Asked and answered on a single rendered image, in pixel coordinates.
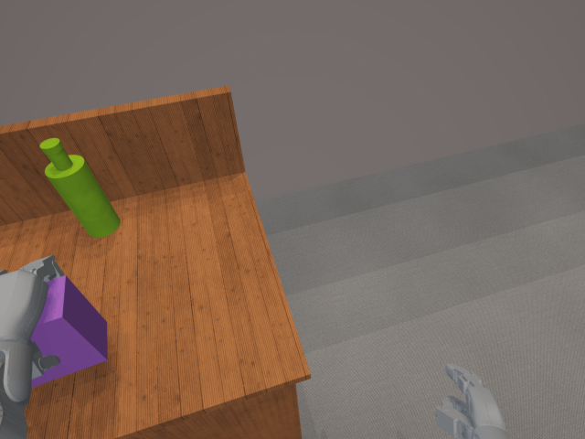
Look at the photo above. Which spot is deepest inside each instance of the right robot hand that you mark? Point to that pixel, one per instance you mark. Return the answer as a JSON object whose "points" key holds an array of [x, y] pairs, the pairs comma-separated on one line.
{"points": [[458, 418]]}

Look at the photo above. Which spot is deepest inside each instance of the left robot hand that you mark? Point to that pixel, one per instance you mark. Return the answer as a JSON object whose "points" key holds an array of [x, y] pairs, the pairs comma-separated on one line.
{"points": [[23, 294]]}

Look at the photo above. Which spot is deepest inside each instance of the table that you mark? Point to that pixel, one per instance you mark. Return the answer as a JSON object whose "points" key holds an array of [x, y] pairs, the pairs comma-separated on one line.
{"points": [[201, 339]]}

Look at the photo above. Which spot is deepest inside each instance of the left robot forearm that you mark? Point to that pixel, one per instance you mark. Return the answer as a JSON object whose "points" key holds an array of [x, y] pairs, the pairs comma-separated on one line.
{"points": [[16, 359]]}

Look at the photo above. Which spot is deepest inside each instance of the sponge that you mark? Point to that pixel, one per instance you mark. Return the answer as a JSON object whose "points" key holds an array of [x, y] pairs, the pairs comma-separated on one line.
{"points": [[71, 329]]}

